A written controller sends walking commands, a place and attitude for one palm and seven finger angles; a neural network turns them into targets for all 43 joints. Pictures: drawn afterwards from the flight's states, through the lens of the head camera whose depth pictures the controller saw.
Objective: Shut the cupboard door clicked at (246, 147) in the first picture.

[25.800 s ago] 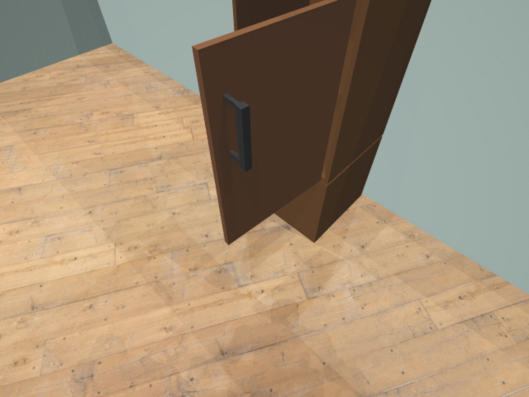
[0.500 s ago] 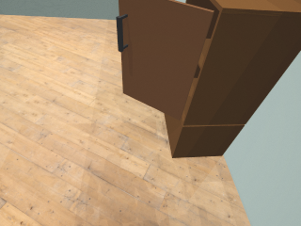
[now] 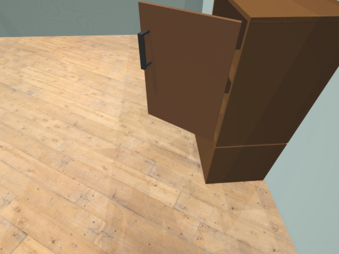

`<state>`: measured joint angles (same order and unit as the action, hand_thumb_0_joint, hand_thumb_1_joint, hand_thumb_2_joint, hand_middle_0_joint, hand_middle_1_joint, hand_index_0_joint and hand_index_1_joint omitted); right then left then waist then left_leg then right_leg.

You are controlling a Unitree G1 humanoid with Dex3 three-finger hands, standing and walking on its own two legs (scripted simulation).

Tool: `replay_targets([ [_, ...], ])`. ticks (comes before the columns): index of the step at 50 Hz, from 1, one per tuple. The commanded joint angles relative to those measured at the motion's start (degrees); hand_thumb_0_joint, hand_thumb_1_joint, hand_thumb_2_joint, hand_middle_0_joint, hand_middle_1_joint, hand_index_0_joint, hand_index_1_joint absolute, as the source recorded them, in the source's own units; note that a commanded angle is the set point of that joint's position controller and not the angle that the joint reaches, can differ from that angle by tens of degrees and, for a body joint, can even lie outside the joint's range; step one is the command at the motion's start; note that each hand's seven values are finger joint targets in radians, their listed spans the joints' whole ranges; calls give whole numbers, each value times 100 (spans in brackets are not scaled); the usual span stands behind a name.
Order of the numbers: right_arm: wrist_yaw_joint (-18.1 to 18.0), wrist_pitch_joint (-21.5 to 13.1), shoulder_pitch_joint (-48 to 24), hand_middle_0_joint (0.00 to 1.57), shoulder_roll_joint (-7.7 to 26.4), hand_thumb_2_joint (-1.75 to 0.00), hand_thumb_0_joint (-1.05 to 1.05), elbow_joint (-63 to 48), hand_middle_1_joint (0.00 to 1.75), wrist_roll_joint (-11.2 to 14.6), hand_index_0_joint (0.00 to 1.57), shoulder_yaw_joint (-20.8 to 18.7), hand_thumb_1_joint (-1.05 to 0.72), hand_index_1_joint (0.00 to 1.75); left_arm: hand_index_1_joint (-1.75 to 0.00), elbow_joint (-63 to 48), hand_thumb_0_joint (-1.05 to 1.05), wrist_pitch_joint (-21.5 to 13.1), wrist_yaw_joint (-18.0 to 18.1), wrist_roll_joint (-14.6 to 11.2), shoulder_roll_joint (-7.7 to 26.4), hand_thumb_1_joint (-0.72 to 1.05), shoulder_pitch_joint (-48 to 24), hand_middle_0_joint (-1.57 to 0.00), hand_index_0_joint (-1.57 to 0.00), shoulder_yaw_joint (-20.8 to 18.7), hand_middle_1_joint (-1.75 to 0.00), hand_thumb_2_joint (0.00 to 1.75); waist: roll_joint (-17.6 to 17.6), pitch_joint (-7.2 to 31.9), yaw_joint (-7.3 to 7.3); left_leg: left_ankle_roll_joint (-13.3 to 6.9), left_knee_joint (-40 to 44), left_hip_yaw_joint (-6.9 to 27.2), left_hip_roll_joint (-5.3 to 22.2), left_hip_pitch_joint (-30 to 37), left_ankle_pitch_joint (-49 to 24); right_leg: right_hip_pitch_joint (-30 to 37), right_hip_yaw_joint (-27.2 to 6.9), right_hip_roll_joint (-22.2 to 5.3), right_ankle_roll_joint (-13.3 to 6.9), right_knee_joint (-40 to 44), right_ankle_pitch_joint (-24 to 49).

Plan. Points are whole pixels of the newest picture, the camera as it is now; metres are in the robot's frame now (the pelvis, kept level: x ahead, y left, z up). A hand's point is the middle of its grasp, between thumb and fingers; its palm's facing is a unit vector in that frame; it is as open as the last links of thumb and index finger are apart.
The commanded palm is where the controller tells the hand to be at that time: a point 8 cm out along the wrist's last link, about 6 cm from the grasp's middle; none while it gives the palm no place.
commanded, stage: let the arm hang, fingers relaxed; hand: left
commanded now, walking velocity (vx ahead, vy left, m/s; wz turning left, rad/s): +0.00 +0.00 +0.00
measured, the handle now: (145, 50) +0.89 +0.16 +0.07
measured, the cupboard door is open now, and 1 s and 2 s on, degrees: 54 54 54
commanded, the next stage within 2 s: look to check the result in 0.28 s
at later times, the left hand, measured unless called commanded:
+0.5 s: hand out of the picture +0.01 +0.19 -0.17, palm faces +0.01 -0.97 -0.23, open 7.4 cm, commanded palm none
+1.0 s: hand out of the picture +0.05 +0.20 -0.17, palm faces +0.00 -0.97 -0.26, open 7.4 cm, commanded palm none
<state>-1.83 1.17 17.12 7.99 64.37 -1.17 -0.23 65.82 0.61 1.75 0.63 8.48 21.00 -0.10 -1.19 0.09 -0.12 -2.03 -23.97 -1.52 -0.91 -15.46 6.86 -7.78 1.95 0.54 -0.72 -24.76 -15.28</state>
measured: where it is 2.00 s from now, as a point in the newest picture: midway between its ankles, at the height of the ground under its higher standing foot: outside the picture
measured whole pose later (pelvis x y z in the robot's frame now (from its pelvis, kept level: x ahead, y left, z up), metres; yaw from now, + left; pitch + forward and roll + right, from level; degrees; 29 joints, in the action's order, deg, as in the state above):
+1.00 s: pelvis +0.02 -0.01 +0.00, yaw +0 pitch -2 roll +0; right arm -1.3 0.2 9.7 14.4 64.5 -1.0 -0.4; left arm 64.9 -0.2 1.1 0.5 13.8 11.8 -0.4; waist -0.2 -2.2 0.3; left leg -1.3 -21.0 -1.3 -0.7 -12.0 7.3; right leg -3.5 1.9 0.9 -1.2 -19.9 -14.7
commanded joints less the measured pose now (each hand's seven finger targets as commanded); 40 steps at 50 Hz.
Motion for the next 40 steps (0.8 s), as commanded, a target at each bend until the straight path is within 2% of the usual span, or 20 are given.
replay_targets([
  [1,-37,-108,296,20,691,-90,0,-171,30,28,20,-141,-90,30,-30,-143,0,-83,33,36,616,90,381,-20,-20,-140,-30,90,36,-685,25,-55,797,859,680,79,1057,-796,-547,-487,-226,658,-423],
  [9,-30,-136,169,20,791,-90,0,-209,30,16,20,-151,-90,30,-30,-211,0,-120,17,29,698,90,148,-20,-20,-170,-30,90,-39,-607,44,-15,733,776,630,235,776,-746,-612,-533,-235,742,-297],
  [10,-31,-148,172,20,832,-90,0,-224,30,28,20,-151,-90,30,-30,-233,0,-130,17,33,753,90,139,-20,-20,-183,-30,90,9,-513,30,-29,686,768,646,308,563,-664,-588,-530,-241,730,-153],
  [14,-28,-144,91,20,875,-90,0,-218,30,17,20,-147,-90,30,-30,-240,0,-127,6,20,790,90,19,-20,-20,-178,-30,90,-47,-544,44,-1,695,756,636,303,626,-655,-624,-555,-241,787,-217],
  [15,-28,-149,76,20,906,-90,0,-230,30,32,20,-158,-90,30,-30,-250,0,-138,10,25,855,90,3,-20,-20,-189,-30,90,77,-508,35,-11,627,716,642,375,410,-620,-599,-565,-249,801,-107],
  [20,-23,-146,-7,20,984,-90,0,-221,30,42,20,-157,-90,30,-30,-265,0,-157,8,13,937,90,-139,-20,-20,-183,-30,90,168,-469,54,6,509,655,661,517,102,-595,-630,-601,-249,886,7],
  [28,-11,-137,-168,20,1132,-90,0,-184,30,33,20,-156,-90,30,-30,-250,0,-145,-7,4,1087,90,-322,-20,-20,-168,-30,90,53,-459,68,17,571,693,684,553,166,-522,-648,-613,-249,913,-32],
  [31,-12,-161,-256,20,1224,-90,0,-193,30,39,20,-164,-90,30,-30,-256,0,-155,-13,4,1169,90,-385,-20,-20,-183,-30,90,-9,-303,59,7,566,721,713,655,-39,-393,-623,-609,-240,868,173],
  [33,-13,-159,-314,20,1232,-90,0,-186,30,41,20,-155,-90,30,-30,-235,0,-151,-17,4,1176,90,-416,-20,-20,-176,-30,90,47,-376,49,6,601,713,721,619,-3,-395,-630,-620,-232,904,164],
  [35,-13,-171,-362,20,1331,-90,0,-209,30,51,20,-173,-90,30,-30,-252,0,-174,-19,9,1259,90,-440,-20,-20,-187,-30,90,168,-257,48,-1,544,711,725,727,-216,-344,-638,-625,-235,912,316],
  [38,-9,-177,-458,20,1343,-90,0,-189,30,44,20,-160,-90,30,-30,-247,0,-167,-20,3,1271,90,-537,-20,-20,-184,-30,90,45,-300,50,6,591,716,736,730,-215,-305,-627,-650,-223,942,336],
  [40,-5,-176,-503,20,1414,-90,0,-203,30,53,20,-172,-90,30,-30,-265,0,-175,-24,12,1345,90,-560,-20,-20,-197,-30,90,88,-278,46,5,596,726,735,763,-240,-298,-644,-638,-229,959,348],
])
